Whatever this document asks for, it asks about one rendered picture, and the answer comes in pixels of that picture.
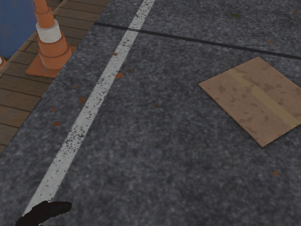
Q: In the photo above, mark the robot left hand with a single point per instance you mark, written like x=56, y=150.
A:
x=43, y=211

